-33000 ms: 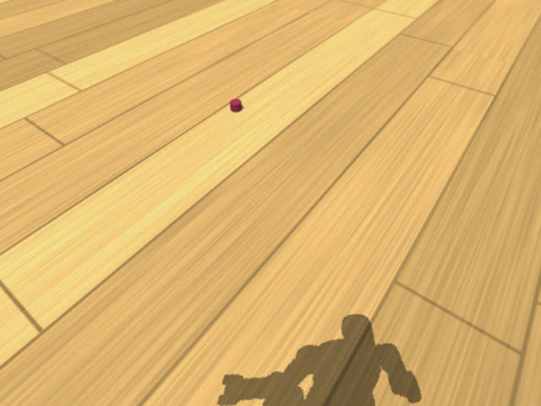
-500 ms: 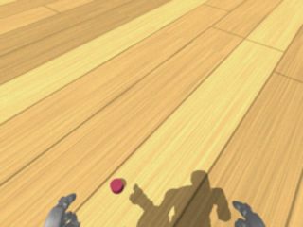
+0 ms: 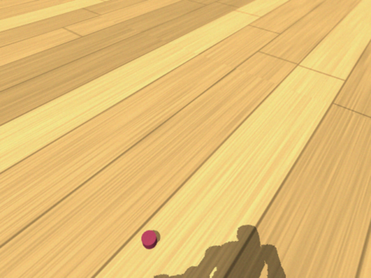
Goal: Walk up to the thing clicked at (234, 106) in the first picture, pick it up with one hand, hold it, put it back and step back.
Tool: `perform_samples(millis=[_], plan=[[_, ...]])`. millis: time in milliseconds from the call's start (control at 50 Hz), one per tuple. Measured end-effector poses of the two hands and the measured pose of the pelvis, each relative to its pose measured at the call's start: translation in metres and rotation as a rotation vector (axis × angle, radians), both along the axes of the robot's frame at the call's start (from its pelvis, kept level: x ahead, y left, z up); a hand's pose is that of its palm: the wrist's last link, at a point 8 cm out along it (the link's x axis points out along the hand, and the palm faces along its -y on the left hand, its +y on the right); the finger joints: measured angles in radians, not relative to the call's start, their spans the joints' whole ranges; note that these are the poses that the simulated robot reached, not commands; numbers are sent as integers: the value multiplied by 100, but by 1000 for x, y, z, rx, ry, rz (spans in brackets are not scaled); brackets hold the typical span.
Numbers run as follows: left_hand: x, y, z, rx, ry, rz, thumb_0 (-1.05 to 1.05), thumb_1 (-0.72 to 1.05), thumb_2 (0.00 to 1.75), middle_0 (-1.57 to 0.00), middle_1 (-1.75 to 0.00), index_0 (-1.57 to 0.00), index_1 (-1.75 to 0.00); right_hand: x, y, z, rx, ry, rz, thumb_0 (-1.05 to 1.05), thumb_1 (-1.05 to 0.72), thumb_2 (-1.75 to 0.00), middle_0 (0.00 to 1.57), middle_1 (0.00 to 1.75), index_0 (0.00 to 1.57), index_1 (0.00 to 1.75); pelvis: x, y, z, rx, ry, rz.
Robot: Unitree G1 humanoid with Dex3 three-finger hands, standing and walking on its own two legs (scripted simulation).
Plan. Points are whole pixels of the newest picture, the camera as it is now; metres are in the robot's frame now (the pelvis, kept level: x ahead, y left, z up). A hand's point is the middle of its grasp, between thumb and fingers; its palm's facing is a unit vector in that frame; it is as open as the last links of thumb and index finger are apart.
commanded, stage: stand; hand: left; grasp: from above
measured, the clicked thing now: (149, 239) +0.47 +0.20 -0.75
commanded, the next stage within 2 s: step back in 1.88 s
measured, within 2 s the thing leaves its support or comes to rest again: neither
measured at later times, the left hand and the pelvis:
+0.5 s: hand out of the picture +0.04 +0.22 -0.16, palm faces +0.02 -0.94 -0.34, open 7.4 cm; pelvis +0.00 -0.02 +0.01, yaw +0 degrees
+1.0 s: hand out of the picture +0.08 +0.21 -0.15, palm faces +0.02 -0.94 -0.33, open 7.4 cm; pelvis +0.01 -0.03 +0.01, yaw +0 degrees
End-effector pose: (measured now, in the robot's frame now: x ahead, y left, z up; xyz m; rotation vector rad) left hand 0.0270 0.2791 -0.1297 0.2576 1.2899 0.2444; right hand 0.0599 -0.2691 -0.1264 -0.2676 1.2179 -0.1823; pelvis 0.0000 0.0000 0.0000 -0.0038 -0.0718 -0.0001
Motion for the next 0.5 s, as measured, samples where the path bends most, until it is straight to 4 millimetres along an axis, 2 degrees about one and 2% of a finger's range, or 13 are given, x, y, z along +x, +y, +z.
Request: perform_samples(millis=[220, 500], plan=[[-6, -1, 7, 17, 12, -2, 0, 90, 89, -20, -30, -21, -30, -6, -11, 0, 5, 16, -12, 1, -90, -90, 21, 30, 20, 30, -4, -6, 4, 2, -9, 2], [10, -11, 10, 15, 5, -12, 0, 90, 89, -20, -30, -21, -30, -9, -29, 2, -8, 41, -17, 1, -90, -90, 20, 30, 20, 30, 0, -17, 6, 3, -3, -1]])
